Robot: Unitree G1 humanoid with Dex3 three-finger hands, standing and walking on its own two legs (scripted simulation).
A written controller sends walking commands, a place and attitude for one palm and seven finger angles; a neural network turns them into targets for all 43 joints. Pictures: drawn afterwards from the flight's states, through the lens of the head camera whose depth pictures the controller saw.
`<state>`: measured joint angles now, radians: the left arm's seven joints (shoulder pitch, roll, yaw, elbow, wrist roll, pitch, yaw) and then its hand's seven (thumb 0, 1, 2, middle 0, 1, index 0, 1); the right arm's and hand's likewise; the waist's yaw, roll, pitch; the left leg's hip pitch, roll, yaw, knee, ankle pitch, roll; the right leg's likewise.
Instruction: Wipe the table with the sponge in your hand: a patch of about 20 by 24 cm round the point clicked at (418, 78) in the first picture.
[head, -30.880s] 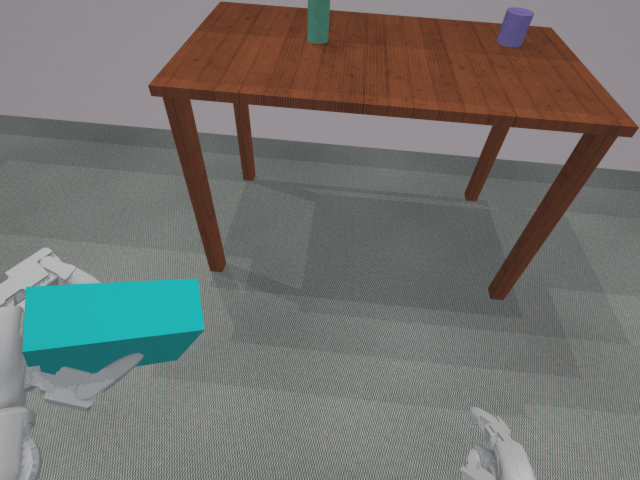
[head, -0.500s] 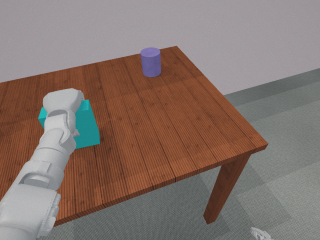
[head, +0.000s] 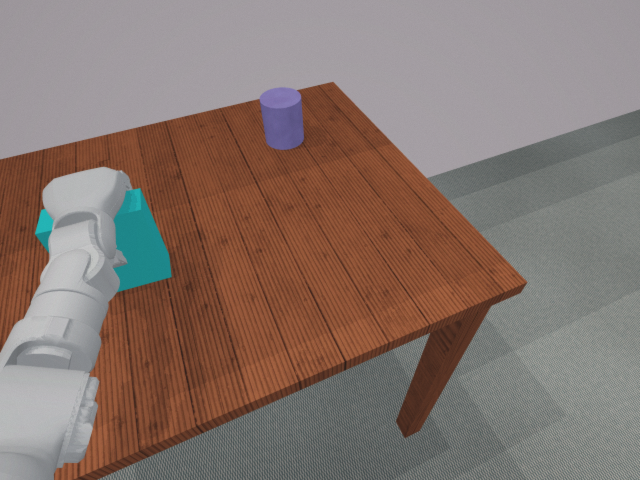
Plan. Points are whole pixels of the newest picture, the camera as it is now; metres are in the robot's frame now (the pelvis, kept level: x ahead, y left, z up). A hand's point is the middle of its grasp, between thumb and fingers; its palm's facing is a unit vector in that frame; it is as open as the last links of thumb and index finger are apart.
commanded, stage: slide back across to the first lane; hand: left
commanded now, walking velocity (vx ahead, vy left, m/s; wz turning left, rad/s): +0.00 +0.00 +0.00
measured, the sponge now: (117, 257) +0.40 +0.30 +0.05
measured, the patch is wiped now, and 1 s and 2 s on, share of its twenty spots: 0.95 0.95 0.95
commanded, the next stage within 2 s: wipe back along the first lane in 0.36 s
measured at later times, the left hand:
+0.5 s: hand (50, 247) +0.37 +0.36 +0.11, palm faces -0.10 -0.01 -0.99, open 9.4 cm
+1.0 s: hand (49, 267) +0.35 +0.35 +0.10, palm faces -0.04 -0.02 -1.00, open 9.4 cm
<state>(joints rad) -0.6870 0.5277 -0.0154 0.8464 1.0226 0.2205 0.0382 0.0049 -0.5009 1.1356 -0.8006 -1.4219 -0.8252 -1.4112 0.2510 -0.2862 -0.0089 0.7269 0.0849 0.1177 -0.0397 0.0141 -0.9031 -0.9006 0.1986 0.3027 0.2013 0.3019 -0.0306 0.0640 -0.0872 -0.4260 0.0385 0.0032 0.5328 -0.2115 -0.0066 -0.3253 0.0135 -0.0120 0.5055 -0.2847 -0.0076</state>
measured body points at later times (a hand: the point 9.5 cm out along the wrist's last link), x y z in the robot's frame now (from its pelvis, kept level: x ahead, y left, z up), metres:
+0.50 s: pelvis +0.02 +0.00 +0.00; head +0.04 -0.01 +0.45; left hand +0.38 +0.35 +0.16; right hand +0.19 -0.24 -0.11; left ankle +0.03 +0.13 -0.73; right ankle -0.02 -0.12 -0.73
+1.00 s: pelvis +0.01 +0.01 +0.00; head +0.02 -0.01 +0.45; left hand +0.34 +0.34 +0.16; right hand +0.18 -0.24 -0.11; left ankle +0.03 +0.13 -0.73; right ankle -0.02 -0.12 -0.73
